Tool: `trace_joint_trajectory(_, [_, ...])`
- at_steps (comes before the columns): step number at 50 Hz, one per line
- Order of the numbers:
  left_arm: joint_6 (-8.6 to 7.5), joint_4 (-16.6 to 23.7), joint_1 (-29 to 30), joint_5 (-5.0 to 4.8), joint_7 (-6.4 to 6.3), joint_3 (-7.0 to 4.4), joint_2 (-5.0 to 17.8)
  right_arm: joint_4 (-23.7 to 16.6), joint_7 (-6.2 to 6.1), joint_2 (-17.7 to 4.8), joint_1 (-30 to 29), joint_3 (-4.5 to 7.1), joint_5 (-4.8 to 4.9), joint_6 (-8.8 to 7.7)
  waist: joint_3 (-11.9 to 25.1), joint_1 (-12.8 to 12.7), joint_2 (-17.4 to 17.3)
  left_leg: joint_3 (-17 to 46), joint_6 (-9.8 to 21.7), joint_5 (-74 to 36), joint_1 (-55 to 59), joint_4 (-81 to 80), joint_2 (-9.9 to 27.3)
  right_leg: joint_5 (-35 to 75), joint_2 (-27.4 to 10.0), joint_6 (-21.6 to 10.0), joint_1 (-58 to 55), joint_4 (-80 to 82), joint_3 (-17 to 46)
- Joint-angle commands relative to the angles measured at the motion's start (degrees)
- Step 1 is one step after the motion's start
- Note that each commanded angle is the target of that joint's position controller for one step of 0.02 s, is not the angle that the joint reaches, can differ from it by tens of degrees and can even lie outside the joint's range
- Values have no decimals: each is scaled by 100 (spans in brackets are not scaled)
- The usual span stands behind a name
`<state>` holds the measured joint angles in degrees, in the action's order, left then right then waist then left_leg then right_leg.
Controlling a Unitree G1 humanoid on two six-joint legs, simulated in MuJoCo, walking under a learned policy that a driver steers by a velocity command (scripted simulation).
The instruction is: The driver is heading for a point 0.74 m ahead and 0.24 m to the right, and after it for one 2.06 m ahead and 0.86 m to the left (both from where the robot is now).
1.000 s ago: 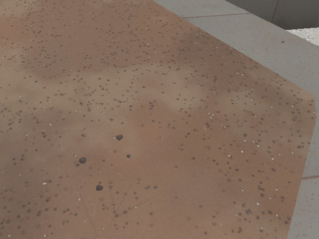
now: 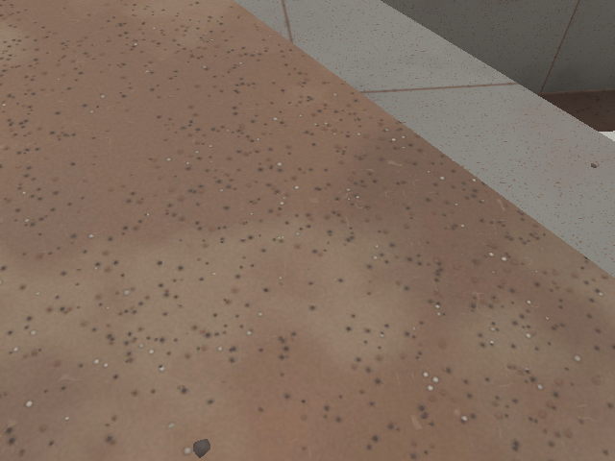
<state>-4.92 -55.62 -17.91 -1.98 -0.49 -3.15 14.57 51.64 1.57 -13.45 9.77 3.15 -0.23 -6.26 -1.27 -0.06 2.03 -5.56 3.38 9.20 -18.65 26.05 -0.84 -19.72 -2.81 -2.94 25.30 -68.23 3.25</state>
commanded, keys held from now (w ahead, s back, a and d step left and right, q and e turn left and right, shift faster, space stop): w+e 0.76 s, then w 0.20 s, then q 0.04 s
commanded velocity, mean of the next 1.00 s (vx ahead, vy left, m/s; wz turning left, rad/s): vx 0.50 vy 0.00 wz -0.47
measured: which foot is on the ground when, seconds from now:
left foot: down 0.00-0.44, up 0.46-0.90, down 0.92-1.00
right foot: up 0.00-0.42, down 0.44-0.92, up 0.94-1.00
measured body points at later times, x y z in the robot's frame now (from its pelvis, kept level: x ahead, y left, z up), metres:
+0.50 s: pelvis +0.26 -0.07 -0.02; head +0.30 -0.08 +0.43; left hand +0.50 +0.14 -0.12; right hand +0.23 -0.34 -0.16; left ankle +0.10 +0.10 -0.64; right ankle +0.33 -0.16 -0.74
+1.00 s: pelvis +0.55 -0.12 -0.01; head +0.57 -0.13 +0.44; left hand +0.72 +0.10 -0.13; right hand +0.59 -0.43 -0.10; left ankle +0.66 -0.06 -0.74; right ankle +0.36 -0.16 -0.67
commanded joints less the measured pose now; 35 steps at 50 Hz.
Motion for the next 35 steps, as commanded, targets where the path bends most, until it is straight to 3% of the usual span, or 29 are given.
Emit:
trace_joint_trajectory(1, [106, 229, -394, -7, -36, -130, 171, -60, -1, -460, 183, 96, -80, -107, 279, -99, -834, 1245, 728, -691, 782, -1691, 1532, 590, -519, -41, 778, 14, 297])
trace_joint_trajectory(4, [222, 402, 5, 9, -54, -190, 237, 64, -93, -616, 318, 148, -101, -132, 20, -91, -590, 697, 740, -1125, 781, -1884, 1510, 1217, -533, 20, 1313, 385, 428])
trace_joint_trajectory(7, [193, 584, 448, 63, -1, -214, 222, 141, -197, -681, 471, 159, -103, -97, -87, -4, -503, 294, 644, -1340, 1084, -1929, 1470, 2018, -434, 73, 1666, 1253, 437])
trace_joint_trajectory(10, [168, 788, 1004, 89, 107, -166, 134, 168, -269, -766, 587, 164, -65, -56, -230, 164, -449, -99, 528, -1382, 1296, -1988, 1446, 2540, -378, 61, 1601, 2153, 62])
trace_joint_trajectory(13, [168, 1076, 1579, 97, 219, -102, 36, 290, -309, -842, 953, 192, -16, 35, -441, 386, -353, -289, 517, -1613, 1937, -1856, 1639, 2429, -357, -8, 1884, 2687, -192])
trace_joint_trajectory(16, [174, 1375, 1926, 74, 337, -80, 26, 339, -319, -933, 1113, 236, 43, 170, -524, 438, -384, -466, 481, -2258, 2554, -1471, 1824, 1839, -258, -126, 2013, 2986, -502])
trace_joint_trajectory(19, [204, 1516, 1606, 63, 414, -193, 267, 217, -363, -1173, 857, 305, 96, 267, -106, 62, -726, -749, 308, -4870, 2625, -463, 1813, 1014, 243, -414, 908, 3061, -1047])
trace_joint_trajectory(20, [215, 1444, 1097, 42, 417, -294, 458, 174, -380, -1256, 756, 327, 103, 306, 201, -252, -829, -805, 244, -5594, 2533, 316, 1767, 795, 478, -560, 201, 3094, -1163])
trace_joint_trajectory(21, [215, 1244, 223, 32, 374, -464, 768, 115, -382, -1283, 589, 321, 137, 326, 660, -747, -748, -899, 80, -5436, 2097, 1487, 1567, 1175, 702, -777, -1082, 3581, -1137])
trace_joint_trajectory(22, [261, 1050, -658, 60, 238, -671, 1302, -14, -375, -1186, 581, 277, 76, 270, 1170, -1088, -141, -892, -188, -3534, 670, 3276, 1273, 1144, 62, -1117, -2828, 3886, 84])
trace_joint_trajectory(23, [222, 1182, -400, 51, 192, -732, 1844, -359, -275, -260, 1002, 8, -41, 63, 1619, -346, 1322, -279, -547, 1977, -1949, 5472, -114, 697, -1493, -2287, -4601, 4580, 3634])
trace_joint_trajectory(24, [167, 1223, -666, 152, 205, -569, 1393, -478, -154, -693, 531, 70, 175, -234, 2200, -685, 675, 1113, -376, 2279, -2610, 5965, -75, 599, -1710, -2352, -4945, 5179, 4443])
trace_joint_trajectory(25, [107, 1194, -510, 183, 199, -474, 1011, -642, -105, -854, 48, 115, 348, -342, 1513, -699, 422, 1149, -200, 1825, -2973, 5734, 235, 1038, -1474, -1990, -4507, 5104, 3422])
trace_joint_trajectory(26, [59, 1260, -80, 118, 217, -408, 796, -622, -129, -808, 0, 108, 268, -367, 972, -387, -147, 1123, -149, 1374, -2737, 5070, 517, 1616, -1167, -1715, -3578, 5099, 2582])
trace_joint_trajectory(27, [41, 1359, 314, 99, 218, -345, 611, -565, -179, -871, -16, 169, 114, -321, 741, -173, -303, 1070, -184, 1170, -2322, 4525, 698, 2075, -944, -1517, -2826, 5154, 2070])
trace_joint_trajectory(28, [40, 1459, 505, 144, 197, -293, 522, -565, -184, -877, 105, 205, 60, -227, 595, 13, -299, 1075, -237, 1007, -1938, 4315, 791, 2356, -825, -1497, -2262, 5321, 1854])
trace_joint_trajectory(30, [19, 1491, 520, 133, 148, -325, 710, -646, -185, -772, 205, 216, -1, -82, 488, 195, -169, 1005, -437, 937, -1643, 3770, 803, 2794, -754, -1558, -1678, 5460, 1664])
trace_joint_trajectory(32, [15, 1494, 369, 114, 63, -365, 867, -774, -216, -668, -163, 188, -55, -7, 335, 121, -163, 864, -602, 455, -1657, 3049, 719, 2839, -559, -1467, -1313, 5564, 1344])
trace_joint_trajectory(35, [61, 1473, 101, 79, -15, -388, 948, -982, -206, -516, -856, 117, -57, 5, 203, -135, 70, 808, -671, -701, -1486, 1653, 459, 2363, -254, -1188, -1088, 5519, 1076])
